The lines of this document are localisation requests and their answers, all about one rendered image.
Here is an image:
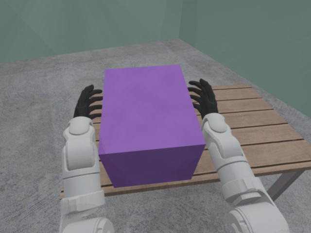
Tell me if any right robot hand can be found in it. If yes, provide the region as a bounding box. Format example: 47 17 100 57
188 79 219 120

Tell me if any robot right upper arm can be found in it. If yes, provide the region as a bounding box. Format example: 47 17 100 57
228 202 290 233

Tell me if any robot left upper arm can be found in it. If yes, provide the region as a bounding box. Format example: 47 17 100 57
62 217 115 233

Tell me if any carton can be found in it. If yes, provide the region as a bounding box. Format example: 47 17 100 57
98 65 206 188

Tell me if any table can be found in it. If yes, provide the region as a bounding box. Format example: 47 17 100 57
60 84 311 202

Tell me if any right robot forearm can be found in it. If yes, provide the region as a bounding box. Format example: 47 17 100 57
201 113 291 233

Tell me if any left robot hand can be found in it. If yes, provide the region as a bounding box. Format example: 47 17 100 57
73 85 103 119

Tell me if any left robot forearm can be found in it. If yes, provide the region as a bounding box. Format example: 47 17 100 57
59 116 105 233

